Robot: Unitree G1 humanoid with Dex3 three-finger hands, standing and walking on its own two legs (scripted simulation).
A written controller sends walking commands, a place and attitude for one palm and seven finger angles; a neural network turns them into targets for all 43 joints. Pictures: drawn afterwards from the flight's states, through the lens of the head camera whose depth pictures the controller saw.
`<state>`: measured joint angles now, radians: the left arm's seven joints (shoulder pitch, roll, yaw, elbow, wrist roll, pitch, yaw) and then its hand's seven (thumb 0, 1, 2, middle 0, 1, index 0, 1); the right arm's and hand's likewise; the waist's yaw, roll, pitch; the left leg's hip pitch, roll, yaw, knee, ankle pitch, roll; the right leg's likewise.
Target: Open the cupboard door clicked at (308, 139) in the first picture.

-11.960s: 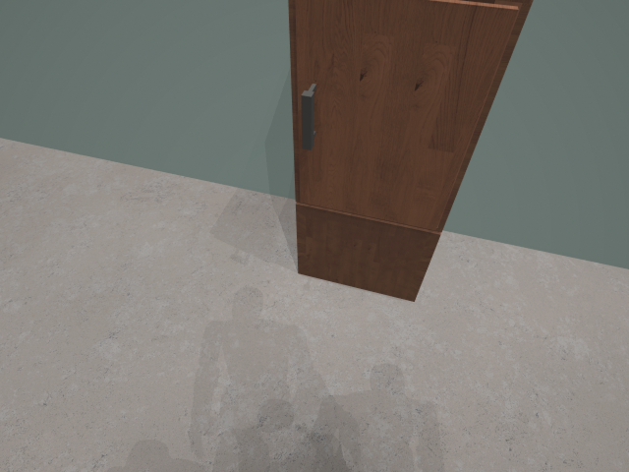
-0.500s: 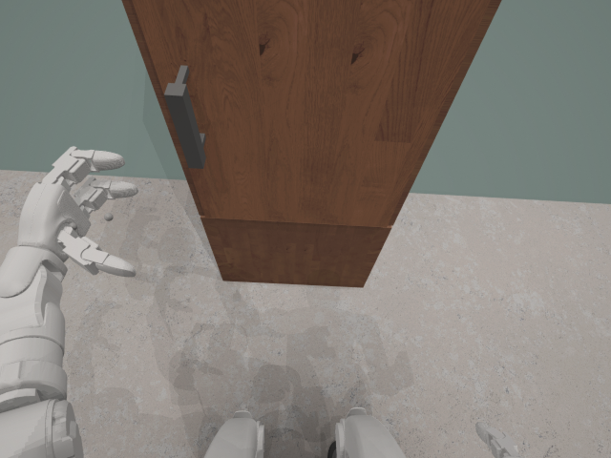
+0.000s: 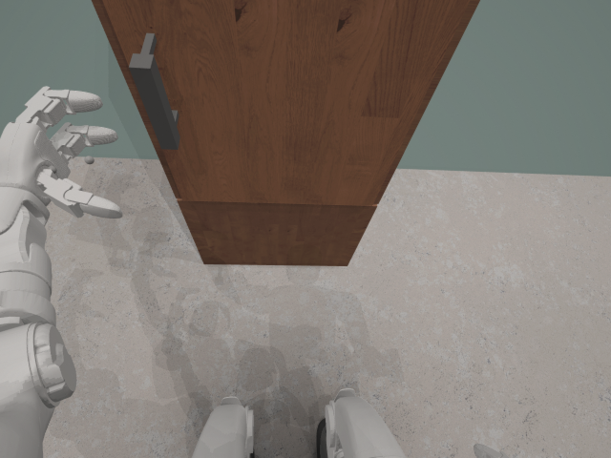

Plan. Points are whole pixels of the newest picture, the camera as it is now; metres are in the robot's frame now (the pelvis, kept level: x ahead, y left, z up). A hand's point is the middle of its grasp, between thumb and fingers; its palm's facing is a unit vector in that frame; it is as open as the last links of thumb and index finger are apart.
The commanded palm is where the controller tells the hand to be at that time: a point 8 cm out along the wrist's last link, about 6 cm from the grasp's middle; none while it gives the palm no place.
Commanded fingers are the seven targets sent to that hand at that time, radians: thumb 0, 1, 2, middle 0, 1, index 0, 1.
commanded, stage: move the hooked fingers beside the handle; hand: left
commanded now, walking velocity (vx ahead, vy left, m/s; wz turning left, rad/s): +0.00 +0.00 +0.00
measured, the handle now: (160, 95) +0.58 +0.19 +0.07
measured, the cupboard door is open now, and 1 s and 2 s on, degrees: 0 0 0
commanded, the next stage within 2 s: slide the fingers in behind the handle in 1.18 s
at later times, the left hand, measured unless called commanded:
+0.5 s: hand (109, 111) +0.55 +0.25 +0.06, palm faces -0.04 -1.00 -0.02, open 14.0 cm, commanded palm +0.53 +0.29 +0.06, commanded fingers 0.00 -0.50 0.30 -0.30 -1.20 -0.30 -1.20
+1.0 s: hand (108, 120) +0.54 +0.25 +0.06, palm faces -0.04 -1.00 -0.01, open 14.0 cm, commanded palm +0.52 +0.28 +0.06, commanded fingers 0.00 -0.50 0.30 -0.30 -1.20 -0.30 -1.20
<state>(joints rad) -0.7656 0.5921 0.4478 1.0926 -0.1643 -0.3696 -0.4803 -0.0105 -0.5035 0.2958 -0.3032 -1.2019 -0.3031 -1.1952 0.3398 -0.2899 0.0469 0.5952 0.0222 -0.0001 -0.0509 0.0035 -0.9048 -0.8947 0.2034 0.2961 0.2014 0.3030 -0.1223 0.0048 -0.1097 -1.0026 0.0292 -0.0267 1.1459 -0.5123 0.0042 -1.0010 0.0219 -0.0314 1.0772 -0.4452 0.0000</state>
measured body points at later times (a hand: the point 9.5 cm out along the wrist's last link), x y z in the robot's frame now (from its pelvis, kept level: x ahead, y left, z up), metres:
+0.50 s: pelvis +0.00 +0.01 -0.02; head +0.18 +0.04 +0.40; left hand +0.54 +0.30 +0.07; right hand -0.02 -0.26 -0.11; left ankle +0.01 +0.11 -0.65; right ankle +0.03 -0.12 -0.65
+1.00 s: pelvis +0.01 +0.02 -0.01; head +0.18 +0.05 +0.41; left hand +0.54 +0.30 +0.06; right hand +0.03 -0.25 -0.10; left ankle +0.01 +0.11 -0.65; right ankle +0.03 -0.12 -0.65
